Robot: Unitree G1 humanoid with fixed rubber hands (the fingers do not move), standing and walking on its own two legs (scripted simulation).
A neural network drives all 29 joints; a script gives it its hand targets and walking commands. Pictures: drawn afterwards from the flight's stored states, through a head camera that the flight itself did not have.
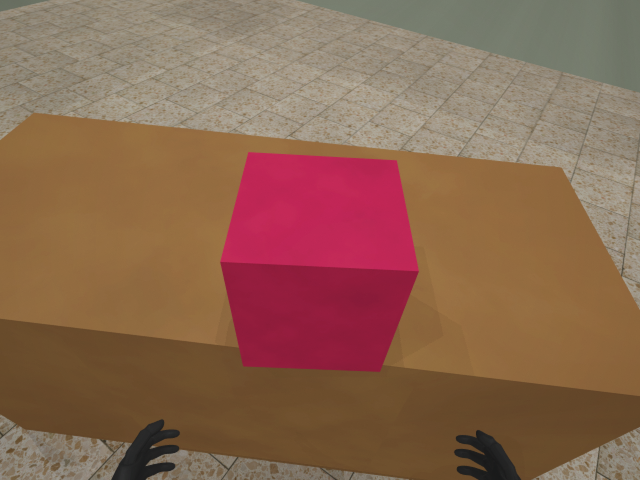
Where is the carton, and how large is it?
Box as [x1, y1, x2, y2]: [220, 152, 418, 371]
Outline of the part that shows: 248,152 220,261 243,365 379,371 418,271 396,160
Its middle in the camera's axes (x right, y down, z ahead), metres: -0.01 +0.04 +0.56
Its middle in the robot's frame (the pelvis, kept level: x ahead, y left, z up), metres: +0.41 +0.04 +0.03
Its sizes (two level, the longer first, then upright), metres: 0.210 0.200 0.250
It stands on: a pedestal, 0.69 m high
